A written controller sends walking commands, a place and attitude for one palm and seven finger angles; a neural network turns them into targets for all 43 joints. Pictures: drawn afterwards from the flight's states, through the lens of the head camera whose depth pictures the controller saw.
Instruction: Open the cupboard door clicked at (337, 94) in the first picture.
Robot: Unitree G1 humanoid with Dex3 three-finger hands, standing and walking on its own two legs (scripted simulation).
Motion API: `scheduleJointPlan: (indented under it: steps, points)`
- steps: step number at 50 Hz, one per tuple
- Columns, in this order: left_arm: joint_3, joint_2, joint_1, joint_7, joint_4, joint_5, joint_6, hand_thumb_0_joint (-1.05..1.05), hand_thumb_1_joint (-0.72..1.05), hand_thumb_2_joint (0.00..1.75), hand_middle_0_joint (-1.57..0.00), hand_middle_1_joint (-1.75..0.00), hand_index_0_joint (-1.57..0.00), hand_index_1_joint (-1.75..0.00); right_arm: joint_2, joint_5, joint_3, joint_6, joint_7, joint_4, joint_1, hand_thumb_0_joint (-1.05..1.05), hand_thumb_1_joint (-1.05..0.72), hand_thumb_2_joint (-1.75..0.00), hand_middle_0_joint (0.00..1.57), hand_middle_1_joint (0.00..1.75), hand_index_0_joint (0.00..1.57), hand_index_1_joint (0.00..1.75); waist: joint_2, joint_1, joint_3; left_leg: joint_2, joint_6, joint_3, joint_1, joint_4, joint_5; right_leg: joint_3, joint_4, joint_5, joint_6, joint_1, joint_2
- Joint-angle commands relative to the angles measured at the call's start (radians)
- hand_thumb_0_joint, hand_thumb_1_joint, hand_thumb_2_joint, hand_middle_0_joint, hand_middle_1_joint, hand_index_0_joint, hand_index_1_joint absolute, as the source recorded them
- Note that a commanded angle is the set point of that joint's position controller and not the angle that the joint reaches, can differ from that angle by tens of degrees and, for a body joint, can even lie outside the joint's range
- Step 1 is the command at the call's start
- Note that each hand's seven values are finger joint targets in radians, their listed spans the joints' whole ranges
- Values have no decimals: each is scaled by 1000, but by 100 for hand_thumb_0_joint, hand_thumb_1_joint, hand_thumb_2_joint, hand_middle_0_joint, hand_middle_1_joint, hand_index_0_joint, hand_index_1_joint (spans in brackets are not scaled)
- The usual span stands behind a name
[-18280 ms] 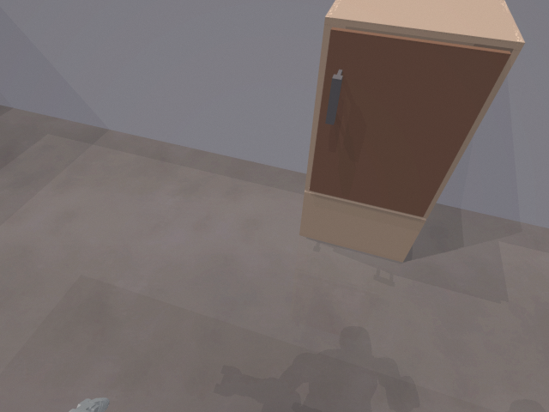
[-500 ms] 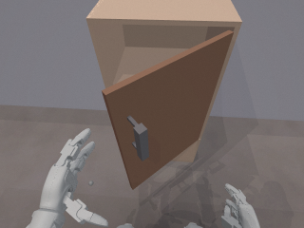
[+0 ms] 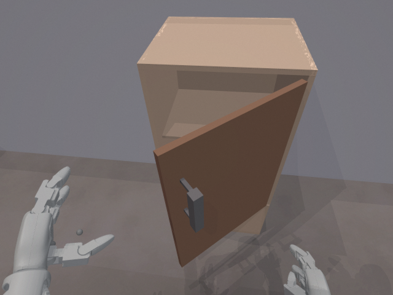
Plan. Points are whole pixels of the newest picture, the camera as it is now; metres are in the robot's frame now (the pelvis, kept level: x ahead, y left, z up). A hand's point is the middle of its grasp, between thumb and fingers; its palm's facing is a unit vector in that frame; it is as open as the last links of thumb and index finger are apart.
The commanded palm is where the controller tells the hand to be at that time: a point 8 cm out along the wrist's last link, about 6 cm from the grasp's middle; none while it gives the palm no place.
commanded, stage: draw the hand back to the body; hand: left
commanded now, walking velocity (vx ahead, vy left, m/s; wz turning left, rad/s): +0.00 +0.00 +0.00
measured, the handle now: (190, 204) +0.32 +0.06 -0.01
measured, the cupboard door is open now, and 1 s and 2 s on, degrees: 43 43 43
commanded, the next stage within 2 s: step back with the hand held close in 0.72 s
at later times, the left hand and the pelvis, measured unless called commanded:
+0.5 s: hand (44, 201) +0.20 +0.26 +0.17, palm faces +0.47 -0.79 -0.40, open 7.8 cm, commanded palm +0.15 +0.29 +0.18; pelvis +0.01 -0.01 +0.02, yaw -1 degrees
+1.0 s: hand (39, 206) +0.19 +0.26 +0.17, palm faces +0.43 -0.78 -0.45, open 7.4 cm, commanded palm +0.13 +0.29 +0.19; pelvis -0.02 -0.01 +0.02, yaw -1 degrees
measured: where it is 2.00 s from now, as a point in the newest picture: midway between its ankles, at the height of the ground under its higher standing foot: outside the picture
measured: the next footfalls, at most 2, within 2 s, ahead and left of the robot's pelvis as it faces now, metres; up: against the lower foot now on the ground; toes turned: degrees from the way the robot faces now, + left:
right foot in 1.80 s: -0.04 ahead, -0.12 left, +0.00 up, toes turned +6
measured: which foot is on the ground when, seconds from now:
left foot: down 0.00-1.00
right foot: down 0.00-1.00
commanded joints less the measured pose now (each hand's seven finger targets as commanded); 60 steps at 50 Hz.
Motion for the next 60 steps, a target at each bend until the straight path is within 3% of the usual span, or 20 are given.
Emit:
scheduleJointPlan:
  steps: [1,8,13,17,20,25,27,31,40,41,42,43,44,45,46,48,52,55,56,60]
  points:
    - [140,152,-83,15,-202,-3,-71,0,34,66,-18,-30,-18,-30,-102,-3,-49,-62,-4,-133,-140,0,-90,-90,20,30,20,30,-32,4,-37,-14,17,9,15,-189,295,-16,-145,210,-42,144,41]
    - [215,187,-131,14,-235,-9,-92,0,58,76,-19,-30,-19,-30,-101,-10,-56,-63,8,-104,-161,0,-90,-90,20,30,20,30,14,15,-41,-9,12,15,86,-253,375,-9,-192,268,-43,217,46]
    - [273,211,-149,11,-221,-17,-95,0,76,84,-19,-30,-19,-30,-102,-12,-65,-50,16,-88,-168,0,-90,-90,20,30,20,30,-10,19,-25,-5,11,23,113,-268,444,-7,-217,331,-39,245,51]
    - [315,231,-189,9,-214,-25,-102,0,90,90,-20,-30,-20,-30,-103,-10,-71,-37,19,-77,-178,0,-90,-90,20,30,20,30,13,20,-14,-5,9,28,130,-283,431,0,-239,328,-40,253,53]
    - [266,179,-162,-2,-166,-27,-98,0,90,90,-20,-30,-20,-30,-106,-8,-78,-26,26,-75,-179,0,-90,-90,20,30,20,30,-14,14,8,-4,15,35,134,-293,401,0,-257,304,-36,237,54]
    - [288,213,-172,0,-184,-24,-105,0,90,90,-20,-30,-20,-30,-107,-13,-84,-23,23,-75,-190,0,-90,-90,20,30,20,30,-34,21,-26,-10,22,39,153,-295,387,8,-269,311,-34,256,55]
    - [301,230,-190,4,-207,-21,-111,0,90,90,-20,-30,-20,-30,-105,-14,-84,-25,21,-73,-195,0,-90,-90,20,30,20,30,-6,22,-34,-13,17,36,152,-300,378,9,-270,302,-37,268,54]
    - [304,236,-194,7,-204,-18,-113,0,90,90,-20,-30,-20,-30,-103,-13,-84,-32,17,-66,-201,0,-90,-90,20,30,20,30,1,22,-7,-13,16,39,154,-301,366,11,-286,290,-38,254,57]
    - [284,208,-192,0,-171,-23,-119,0,90,90,-20,-30,-20,-30,-101,-11,-88,-36,19,-58,-202,0,-90,-90,20,30,20,30,-14,18,19,-13,20,40,152,-316,312,18,-311,227,-34,236,60]
    - [282,214,-208,0,-174,-20,-120,0,90,90,-20,-30,-20,-30,-103,-10,-88,-39,19,-56,-207,0,-90,-90,20,30,20,30,12,18,27,-13,17,37,153,-319,302,19,-316,215,-37,232,60]
    - [312,259,-300,8,-258,-20,-133,0,90,90,-20,-30,-20,-30,-104,-11,-86,-46,18,-59,-211,0,-90,-90,20,30,20,30,36,17,-15,-17,17,31,162,-321,297,22,-311,215,-36,250,58]
    - [414,341,-304,13,-238,-18,-165,0,90,90,-20,-30,-20,-30,-120,-5,-78,-19,17,-90,-195,0,-90,-90,20,30,20,30,-40,-32,97,0,32,26,65,-286,246,74,-360,256,-31,133,23]
    - [366,273,-186,2,-150,-20,-162,0,90,90,-20,-30,-20,-30,-114,-8,-86,5,20,-76,-194,0,-90,-90,20,30,20,30,-92,-33,78,-4,34,19,71,-268,241,71,-368,253,-31,125,9]
    - [348,254,-142,-3,-160,-19,-165,0,90,90,-20,-30,-20,-30,-121,-11,-91,19,24,-86,-194,0,-90,-90,20,30,20,30,-100,-35,57,-5,30,24,75,-259,259,70,-364,270,-32,125,4]
    - [353,261,-133,-3,-191,-18,-176,0,90,90,-20,-30,-20,-30,-127,-13,-96,29,23,-91,-202,0,-90,-90,20,30,20,30,-37,-34,31,-6,29,23,70,-264,289,56,-342,309,-34,144,0]
    - [342,244,-68,-2,-195,-22,-181,0,90,90,-20,-30,-20,-30,-129,-14,-98,45,25,-102,-196,0,-90,-90,20,30,20,30,4,-38,-27,3,23,25,70,-268,339,51,-308,342,-31,166,3]
    - [368,267,-9,9,-238,-28,-180,0,90,90,-20,-30,-20,-30,-130,-8,-109,70,21,-125,-191,0,-90,-90,20,30,20,30,-12,-38,-116,21,15,14,57,-266,455,32,-238,438,-24,219,14]
    - [386,285,2,15,-263,-29,-183,0,90,90,-20,-30,-20,-30,-128,-2,-117,81,18,-139,-194,0,-90,-90,20,30,20,30,-38,-38,-120,27,17,18,26,-257,447,37,-213,461,-18,211,15]
    - [397,297,0,18,-264,-28,-183,0,90,90,-20,-30,-20,-30,-130,-3,-118,83,15,-137,-200,0,-90,-90,20,30,20,30,-10,-37,-116,25,17,11,10,-263,441,35,-205,459,-20,214,12]
    - [391,291,-2,26,-273,-25,-188,0,90,90,-20,-30,-20,-30,-128,4,-121,81,15,-146,-194,0,-90,-90,20,30,20,30,-25,-39,-83,35,26,10,-59,-270,324,51,-192,373,-14,187,15]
